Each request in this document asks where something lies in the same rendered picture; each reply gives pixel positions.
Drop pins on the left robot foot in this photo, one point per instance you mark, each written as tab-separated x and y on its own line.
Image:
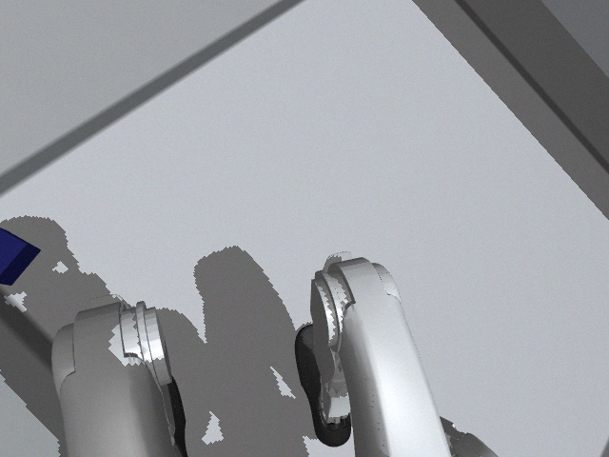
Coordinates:
179	419

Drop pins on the small box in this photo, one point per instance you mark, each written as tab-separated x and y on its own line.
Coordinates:
15	256

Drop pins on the right robot foot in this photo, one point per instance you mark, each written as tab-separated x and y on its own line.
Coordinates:
329	434

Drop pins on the right robot hand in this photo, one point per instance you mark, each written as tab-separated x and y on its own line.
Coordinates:
464	445

